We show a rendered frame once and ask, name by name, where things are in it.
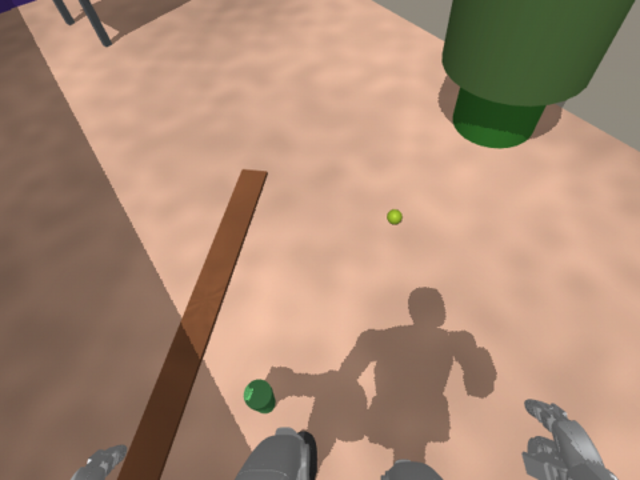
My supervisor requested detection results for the left robot foot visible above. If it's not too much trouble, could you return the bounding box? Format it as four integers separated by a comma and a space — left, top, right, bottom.
298, 431, 317, 480

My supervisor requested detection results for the right robot arm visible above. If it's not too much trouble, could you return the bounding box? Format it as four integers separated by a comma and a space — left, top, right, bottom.
566, 463, 619, 480

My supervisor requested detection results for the potted plant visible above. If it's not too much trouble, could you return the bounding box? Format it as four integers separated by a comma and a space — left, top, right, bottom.
442, 0, 635, 148

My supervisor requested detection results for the left robot hand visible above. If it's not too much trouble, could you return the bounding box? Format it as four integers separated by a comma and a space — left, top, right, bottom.
70, 445, 127, 480

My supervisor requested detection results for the right robot hand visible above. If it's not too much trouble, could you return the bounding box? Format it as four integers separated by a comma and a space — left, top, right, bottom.
522, 399, 605, 480

